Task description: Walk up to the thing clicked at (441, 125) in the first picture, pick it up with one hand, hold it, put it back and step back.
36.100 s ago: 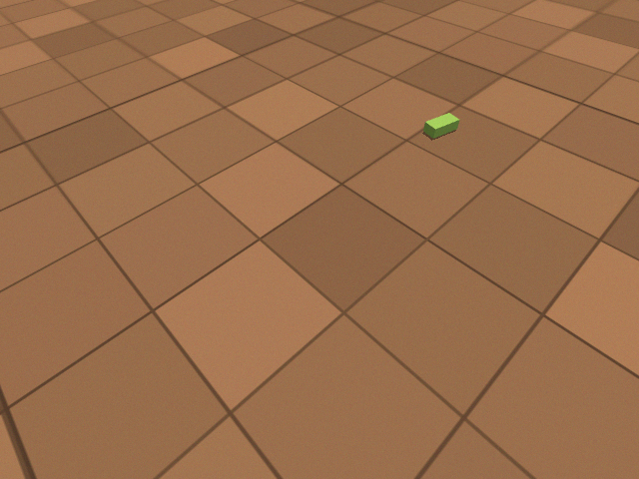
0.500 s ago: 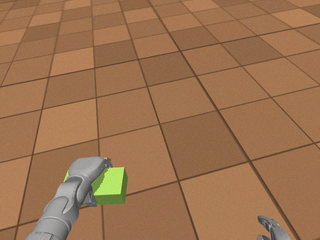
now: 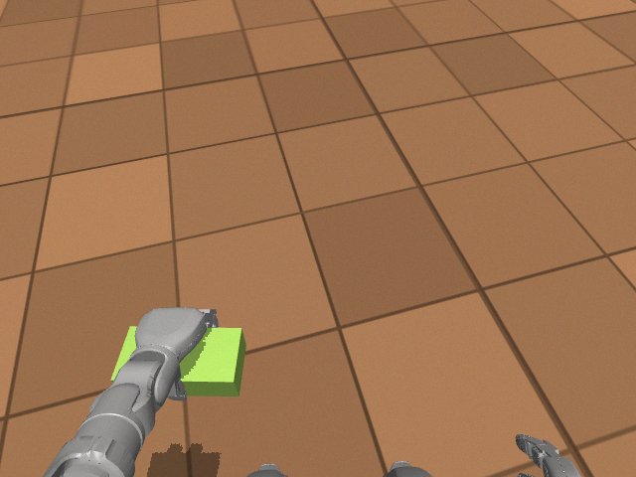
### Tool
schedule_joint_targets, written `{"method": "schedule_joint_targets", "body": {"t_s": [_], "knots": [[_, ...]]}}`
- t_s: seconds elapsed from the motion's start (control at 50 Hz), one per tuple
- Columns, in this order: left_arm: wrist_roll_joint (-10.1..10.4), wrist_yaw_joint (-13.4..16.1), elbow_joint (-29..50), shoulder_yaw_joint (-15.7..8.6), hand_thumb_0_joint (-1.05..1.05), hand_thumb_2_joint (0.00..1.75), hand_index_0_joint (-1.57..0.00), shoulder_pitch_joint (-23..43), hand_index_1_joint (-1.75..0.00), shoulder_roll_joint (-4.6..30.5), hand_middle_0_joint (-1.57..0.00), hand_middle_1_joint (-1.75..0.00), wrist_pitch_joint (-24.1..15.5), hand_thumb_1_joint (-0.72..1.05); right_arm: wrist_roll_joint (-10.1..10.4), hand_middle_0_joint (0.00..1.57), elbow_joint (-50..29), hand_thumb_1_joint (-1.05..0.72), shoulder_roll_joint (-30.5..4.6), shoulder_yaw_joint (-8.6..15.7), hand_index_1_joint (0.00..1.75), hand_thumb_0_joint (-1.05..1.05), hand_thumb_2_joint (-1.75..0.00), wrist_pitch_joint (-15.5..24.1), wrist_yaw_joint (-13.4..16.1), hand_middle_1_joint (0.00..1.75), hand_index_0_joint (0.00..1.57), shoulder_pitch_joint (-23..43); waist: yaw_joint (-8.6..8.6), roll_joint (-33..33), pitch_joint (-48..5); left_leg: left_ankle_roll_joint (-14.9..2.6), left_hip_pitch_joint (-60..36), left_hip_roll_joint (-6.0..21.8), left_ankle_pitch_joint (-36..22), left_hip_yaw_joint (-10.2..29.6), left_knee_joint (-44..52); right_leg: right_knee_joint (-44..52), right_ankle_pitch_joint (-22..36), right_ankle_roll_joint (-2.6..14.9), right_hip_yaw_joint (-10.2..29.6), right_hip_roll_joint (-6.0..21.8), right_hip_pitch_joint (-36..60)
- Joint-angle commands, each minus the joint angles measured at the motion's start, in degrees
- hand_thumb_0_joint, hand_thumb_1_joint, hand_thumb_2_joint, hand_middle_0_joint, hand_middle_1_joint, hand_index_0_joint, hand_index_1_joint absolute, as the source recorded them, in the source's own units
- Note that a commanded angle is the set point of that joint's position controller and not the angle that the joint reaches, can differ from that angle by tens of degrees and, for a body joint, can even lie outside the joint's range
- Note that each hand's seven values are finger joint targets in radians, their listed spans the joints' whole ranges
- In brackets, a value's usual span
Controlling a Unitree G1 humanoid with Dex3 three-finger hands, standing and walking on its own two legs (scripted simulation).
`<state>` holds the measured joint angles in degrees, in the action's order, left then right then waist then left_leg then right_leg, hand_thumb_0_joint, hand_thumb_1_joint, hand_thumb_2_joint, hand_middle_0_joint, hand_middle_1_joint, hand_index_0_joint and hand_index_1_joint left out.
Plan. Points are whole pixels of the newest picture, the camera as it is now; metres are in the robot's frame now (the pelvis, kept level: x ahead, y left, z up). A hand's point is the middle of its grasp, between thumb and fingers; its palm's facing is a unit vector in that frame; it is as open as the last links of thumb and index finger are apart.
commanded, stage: crouch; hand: left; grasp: from above
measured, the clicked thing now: (184, 361) +0.31 +0.23 -0.13
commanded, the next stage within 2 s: lower in 1.52 s
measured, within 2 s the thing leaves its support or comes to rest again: neither
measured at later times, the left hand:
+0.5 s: hand (219, 360) +0.38 +0.22 -0.34, palm faces -0.45 +0.04 -0.89, open 10.9 cm
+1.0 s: hand (237, 367) +0.41 +0.22 -0.50, palm faces -0.45 +0.00 -0.89, open 10.9 cm
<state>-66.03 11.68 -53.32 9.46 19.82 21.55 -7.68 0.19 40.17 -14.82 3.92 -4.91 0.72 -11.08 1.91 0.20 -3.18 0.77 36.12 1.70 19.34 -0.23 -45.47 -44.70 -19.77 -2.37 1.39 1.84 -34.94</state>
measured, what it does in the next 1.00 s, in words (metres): lowers itself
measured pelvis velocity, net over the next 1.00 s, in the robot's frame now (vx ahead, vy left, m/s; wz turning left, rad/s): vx -0.05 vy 0.00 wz -0.07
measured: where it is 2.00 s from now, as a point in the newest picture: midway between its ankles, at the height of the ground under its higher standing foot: outside the picture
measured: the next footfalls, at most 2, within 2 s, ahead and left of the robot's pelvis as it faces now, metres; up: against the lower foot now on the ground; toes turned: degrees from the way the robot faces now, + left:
none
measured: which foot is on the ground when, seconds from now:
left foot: down 0.00-1.00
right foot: down 0.00-1.00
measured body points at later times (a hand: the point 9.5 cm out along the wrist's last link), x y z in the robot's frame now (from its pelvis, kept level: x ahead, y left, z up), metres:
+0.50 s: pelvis -0.04 +0.01 -0.20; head +0.14 +0.02 +0.21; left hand +0.40 +0.22 -0.29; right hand -0.02 -0.27 -0.32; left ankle +0.03 +0.13 -0.70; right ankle +0.02 -0.15 -0.70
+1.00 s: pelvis -0.05 +0.00 -0.32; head +0.19 +0.03 +0.06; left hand +0.43 +0.22 -0.44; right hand -0.02 -0.28 -0.44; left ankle +0.03 +0.13 -0.70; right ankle +0.02 -0.15 -0.70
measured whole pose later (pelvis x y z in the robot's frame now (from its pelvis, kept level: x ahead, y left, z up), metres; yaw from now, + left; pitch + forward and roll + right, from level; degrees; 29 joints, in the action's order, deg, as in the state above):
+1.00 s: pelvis -0.05 +0.00 -0.32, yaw -4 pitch +38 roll -6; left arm -73.6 23.5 -77.5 -4.2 51.3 34.2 -9.2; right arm -7.8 42.6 -14.4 1.1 3.7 -6.0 -9.4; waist 12.6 1.0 -7.0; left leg 1.7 121.2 1.2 38.7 6.8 -121.6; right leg -118.6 -39.5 -3.4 -0.6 -0.5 -117.3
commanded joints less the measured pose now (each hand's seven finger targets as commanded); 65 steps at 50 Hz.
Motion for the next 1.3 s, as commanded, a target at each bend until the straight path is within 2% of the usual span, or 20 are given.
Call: {"method": "schedule_joint_targets", "body": {"t_s": [0.0, 0.1, 0.14, 0.18, 0.26, 0.36, 0.42, 0.44, 0.52, 0.58, 0.62, 0.66, 0.8, 0.84, 1.04, 1.06, 1.08, 1.18, 1.22, 1.28], "knots": [[-2.6, 8.54, 3.97, -4.35, 0.0, 0.98, -1.08, 23.05, -0.81, 9.34, -1.08, -0.81, 0.1, 0.74, -0.97, 0.2, -3.63, -0.89, -9.09, 3.65, 0.3, 0.0, -0.9, 1.98, -0.08, 0.3, 0.2, -4.66, 2.36, 2.94, -20.47, -0.4, -3.67, -1.87, -9.49, -0.38, -6.96, -5.05, 7.92, 3.38, -2.45, -2.67, -9.76], [-4.2, 12.84, 2.34, -6.41, 0.0, 0.98, -1.05, 34.74, -0.78, 13.1, -1.05, -0.77, 0.56, 0.68, -2.2, 0.2, -2.24, -0.9, -9.76, 4.08, 0.3, 0.0, -0.9, 3.32, 0.45, 0.3, 0.2, -7.09, 3.88, 6.24, -29.32, -0.79, 5.88, -1.54, -5.12, 0.22, -17.03, -15.4, 4.56, 3.75, -2.71, -2.76, -20.93], [-3.95, 13.92, -2.59, -6.26, 0.0, 0.98, -1.04, 34.24, -0.77, 11.97, -1.05, -0.76, 1.38, 0.67, -2.6, 0.2, -1.63, -0.9, -9.92, 4.0, 0.3, 0.0, -0.9, 3.95, 0.83, 0.3, 0.2, -7.64, 4.79, 4.64, -30.29, -1.26, 11.61, -1.7, -2.61, 0.44, -20.82, -19.01, 2.73, 3.77, -3.02, -2.78, -24.48], [-3.47, 14.58, -3.18, -7.46, 0.0, 0.98, -1.04, 36.44, -0.77, 14.12, -1.05, -0.76, 1.76, 0.68, -2.98, 0.2, -1.05, -0.9, -10.22, 4.17, 0.3, 0.0, -0.9, 4.68, 1.2, 0.3, 0.2, -8.19, 4.82, 5.33, -34.01, -1.51, 15.85, -1.7, -0.92, 0.44, -24.64, -22.52, 1.41, 3.83, -2.91, -2.64, -27.69], [-3.24, 14.4, -5.06, -8.93, 0.0, 0.98, -1.06, 36.55, -0.74, 16.15, -1.08, -0.73, 2.92, 0.7, -3.63, 0.2, -0.58, -0.89, -10.33, 4.12, 0.3, 0.0, -0.9, 5.4, 1.47, 0.3, 0.2, -8.51, 4.93, 5.97, -39.51, -1.94, 22.11, -1.59, 0.01, 0.58, -30.92, -28.69, 0.69, 3.81, -3.07, -2.59, -32.37], [-3.78, 12.94, -7.05, -11.41, 0.0, 1.0, -1.08, 38.85, -0.76, 20.76, -1.1, -0.75, 2.54, 0.73, -4.35, 0.2, -0.44, -0.9, -10.71, 3.72, 0.3, 0.0, -0.9, 6.02, 0.95, 0.3, 0.2, -8.82, 5.34, 8.4, -40.1, -1.44, 29.31, -1.38, 4.93, 1.97, -36.24, -35.88, -4.39, 4.04, -4.16, -2.5, -41.98], [-3.78, 12.14, -8.12, -11.69, 0.0, 0.98, -1.08, 40.07, -0.76, 20.68, -1.09, -0.75, 1.57, 0.74, -4.65, 0.2, -0.39, -0.89, -11.09, 3.29, 0.3, 0.0, -0.9, 6.51, 0.23, 0.3, 0.2, -9.23, 6.54, 9.45, -41.4, -1.17, 32.15, -1.23, 6.24, 3.27, -39.69, -40.46, -6.42, 4.28, -5.02, -2.51, -48.43], [-4.04, 12.18, -8.24, -12.23, 0.0, 1.0, -1.09, 40.36, -0.74, 21.64, -1.1, -0.73, 1.18, 0.74, -4.68, 0.2, -0.3, -0.89, -11.01, 3.07, 0.3, 0.0, -0.9, 6.58, -0.03, 0.3, 0.2, -9.34, 6.17, 10.14, -42.19, -1.35, 33.29, -1.39, 5.88, 2.99, -41.08, -41.45, -6.18, 4.29, -5.02, -2.62, -49.01], [-4.15, 12.09, -8.72, -12.09, 0.0, 1.01, -1.07, 43.76, -0.77, 20.91, -1.08, -0.76, -0.81, 0.71, -5.28, 0.2, 0.74, -0.89, -11.29, 2.82, 0.3, 0.0, -0.9, 7.64, -1.3, 0.3, 0.2, -10.53, 8.3, 10.54, -44.1, -1.28, 36.03, -1.35, 5.22, 4.29, -46.21, -46.45, -5.99, 4.26, -5.83, -2.41, -55.1], [-5.22, 13.21, -6.78, -13.73, 0.0, 0.99, -1.07, 47.73, -0.77, 23.94, -1.07, -0.77, -2.12, 0.71, -5.83, 0.2, 1.77, -0.9, -11.51, 2.65, 0.3, 0.0, -0.9, 8.39, -2.33, 0.3, 0.2, -12.24, 8.86, 12.01, -47.19, -1.26, 36.82, -1.32, 2.81, 4.01, -50.39, -49.68, -3.83, 4.14, -6.13, -2.36, -56.69], [-5.25, 13.88, -8.19, -12.5, 0.0, 0.99, -1.06, 49.35, -0.76, 21.51, -1.06, -0.75, -2.47, 0.69, -6.34, 0.2, 2.08, -0.9, -11.56, 2.58, 0.3, 0.0, -0.9, 8.82, -3.07, 0.3, 0.2, -12.03, 9.65, 13.09, -46.99, -0.98, 37.63, -1.11, 3.21, 4.32, -52.18, -51.63, -4.19, 4.13, -6.49, -2.22, -59.69], [-6.35, 14.66, -8.43, -13.8, 0.0, 0.98, -1.03, 52.22, -0.74, 24.67, -1.04, -0.73, -2.8, 0.65, -6.61, 0.2, 2.53, -0.9, -12.0, 2.39, 0.3, 0.0, -0.9, 8.92, -3.52, 0.3, 0.2, -12.48, 9.87, 14.94, -48.07, -0.89, 38.61, -1.12, 2.76, 3.98, -54.28, -53.5, -3.64, 4.18, -6.55, -2.3, -61.03], [-7.51, 16.29, -9.73, -15.34, 0.0, 1.02, -1.04, 54.91, -0.75, 26.7, -1.06, -0.73, -2.03, 0.66, -7.68, 0.2, 2.35, -0.9, -12.19, 1.97, 0.3, 0.0, -0.9, 9.24, -4.96, 0.3, 0.2, -12.24, 10.26, 18.81, -48.39, -0.66, 42.19, -1.07, 5.01, 3.22, -58.78, -58.55, -4.78, 4.38, -7.0, -2.23, -65.35], [-7.43, 15.98, -14.12, -14.7, 0.0, 0.99, -1.04, 52.19, -0.73, 25.96, -1.06, -0.71, -1.19, 0.66, -7.61, 0.2, 1.82, -0.91, -12.39, 1.61, 0.3, 0.0, -0.9, 9.2, -5.34, 0.3, 0.2, -11.87, 10.63, 16.62, -47.05, -1.18, 44.83, -1.09, 5.27, 2.57, -60.85, -58.68, -4.16, 4.12, -7.02, -2.53, -65.07], [-7.08, 13.81, -15.31, -16.98, 0.0, 0.97, -1.04, 53.77, -0.74, 31.2, -1.05, -0.73, -2.37, 0.67, -7.8, 0.2, 2.42, -0.91, -12.7, 0.74, 0.3, 0.0, -0.9, 8.61, -6.58, 0.3, 0.2, -12.88, 11.14, 14.78, -45.41, -1.81, 54.38, -1.3, 5.98, 1.77, -67.11, -63.51, -3.38, 3.77, -7.24, -3.35, -64.63], [-7.0, 13.45, -17.37, -15.64, 0.0, 0.96, -1.03, 52.14, -0.73, 29.08, -1.04, -0.73, -2.33, 0.66, -7.88, 0.2, 2.22, -0.91, -12.51, 0.54, 0.3, 0.0, -0.9, 8.56, -6.76, 0.3, 0.2, -12.35, 11.33, 14.58, -43.92, -1.84, 55.28, -1.26, 6.3, 1.71, -67.62, -63.61, -3.56, 3.72, -7.26, -3.47, -65.41], [-6.75, 13.29, -15.64, -15.8, 0.0, 0.97, -1.03, 54.21, -0.73, 29.73, -1.04, -0.72, -2.89, 0.65, -7.9, 0.2, 2.34, -0.91, -12.64, 0.66, 0.3, 0.0, -0.9, 8.46, -6.86, 0.3, 0.2, -11.91, 11.28, 14.75, -44.86, -1.94, 56.18, -1.29, 6.78, 1.63, -68.2, -64.13, -3.89, 3.75, -7.2, -3.67, -65.6], [-7.22, 13.21, -16.48, -16.94, 0.0, 0.95, -1.06, 55.55, -0.74, 32.87, -1.06, -0.73, -3.96, 0.7, -8.12, 0.2, 2.81, -0.91, -13.04, 0.43, 0.3, 0.0, -0.9, 8.27, -7.39, 0.3, 0.2, -12.49, 11.47, 15.02, -44.1, -2.02, 58.04, -1.17, 7.51, 1.52, -70.26, -66.08, -4.5, 3.71, -7.6, -3.8, -66.63], [-7.22, 13.09, -18.31, -15.91, 0.0, 0.93, -1.05, 54.56, -0.72, 30.89, -1.06, -0.71, -4.19, 0.68, -8.17, 0.2, 2.78, -0.91, -13.1, 0.02, 0.3, 0.0, -0.9, 8.2, -7.48, 0.3, 0.2, -12.06, 11.45, 15.69, -43.7, -1.78, 58.25, -1.26, 7.63, 1.77, -70.19, -67.2, -4.84, 3.94, -8.0, -3.97, -68.2], [-7.57, 13.55, -17.18, -16.08, 0.0, 0.94, -1.04, 56.75, -0.74, 32.09, -1.05, -0.74, -4.64, 0.67, -8.27, 0.2, 2.89, -0.91, -13.57, 0.06, 0.3, 0.0, -0.9, 8.25, -7.54, 0.3, 0.2, -12.21, 11.84, 18.16, -43.9, -1.44, 56.65, -1.14, 8.0, 2.06, -70.95, -68.69, -5.46, 4.27, -8.43, -3.96, -70.44]]}}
